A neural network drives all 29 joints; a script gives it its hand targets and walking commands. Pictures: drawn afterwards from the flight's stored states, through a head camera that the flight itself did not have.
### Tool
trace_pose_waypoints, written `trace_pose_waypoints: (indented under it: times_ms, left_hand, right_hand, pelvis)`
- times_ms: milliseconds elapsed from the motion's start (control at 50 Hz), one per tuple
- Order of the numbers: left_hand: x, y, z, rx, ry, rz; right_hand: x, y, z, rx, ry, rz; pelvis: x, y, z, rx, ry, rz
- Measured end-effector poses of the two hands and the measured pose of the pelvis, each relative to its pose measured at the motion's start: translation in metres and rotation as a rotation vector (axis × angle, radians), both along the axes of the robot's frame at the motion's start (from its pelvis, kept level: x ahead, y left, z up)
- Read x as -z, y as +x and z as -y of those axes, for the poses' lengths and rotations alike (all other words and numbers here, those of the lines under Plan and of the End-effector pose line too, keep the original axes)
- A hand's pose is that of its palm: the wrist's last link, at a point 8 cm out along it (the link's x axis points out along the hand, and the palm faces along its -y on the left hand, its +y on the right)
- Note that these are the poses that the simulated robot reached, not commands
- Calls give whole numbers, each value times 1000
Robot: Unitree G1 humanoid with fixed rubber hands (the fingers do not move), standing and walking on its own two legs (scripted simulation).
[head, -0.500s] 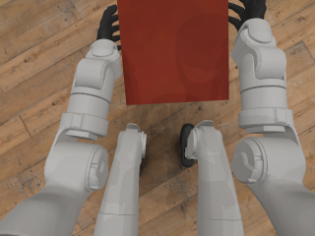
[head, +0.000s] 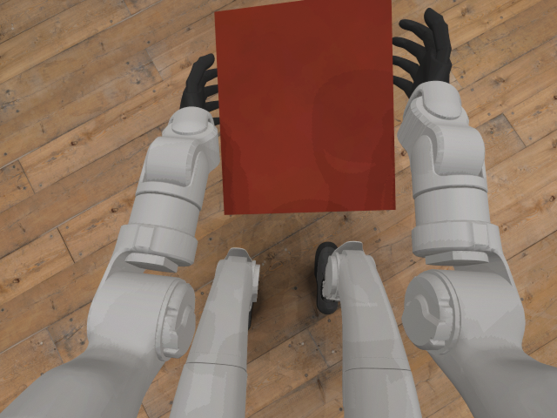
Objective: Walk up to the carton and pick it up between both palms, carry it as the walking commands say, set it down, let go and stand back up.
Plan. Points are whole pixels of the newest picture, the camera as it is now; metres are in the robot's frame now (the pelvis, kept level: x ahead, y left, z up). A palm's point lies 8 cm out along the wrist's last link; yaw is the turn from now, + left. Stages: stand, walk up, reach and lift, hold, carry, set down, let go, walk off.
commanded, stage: reach and lift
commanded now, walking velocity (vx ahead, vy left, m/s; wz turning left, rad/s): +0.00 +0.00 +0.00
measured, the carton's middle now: (309, 125) +0.49 -0.02 -0.11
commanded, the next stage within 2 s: none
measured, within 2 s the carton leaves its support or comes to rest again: neither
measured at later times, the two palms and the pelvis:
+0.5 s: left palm (185, 104) +0.46 +0.12 +0.03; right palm (469, 73) +0.48 -0.15 +0.06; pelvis +0.02 -0.01 +0.06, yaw +0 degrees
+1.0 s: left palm (160, 80) +0.44 +0.12 +0.11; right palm (547, 46) +0.45 -0.16 +0.14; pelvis +0.03 -0.01 +0.10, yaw -1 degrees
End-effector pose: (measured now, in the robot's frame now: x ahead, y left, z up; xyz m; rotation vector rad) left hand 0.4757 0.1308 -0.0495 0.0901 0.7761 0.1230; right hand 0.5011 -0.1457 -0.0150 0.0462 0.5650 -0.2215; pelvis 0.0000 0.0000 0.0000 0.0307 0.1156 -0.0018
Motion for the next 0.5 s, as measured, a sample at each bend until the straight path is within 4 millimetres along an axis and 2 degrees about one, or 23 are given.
trace_pose_waypoints:
  times_ms: [500]
  left_hand:
    - [-76,-19,8,12,14,2]
  right_hand:
    - [-72,-25,9,19,2,-9]
  pelvis:
    - [-62,16,5,7,6,115]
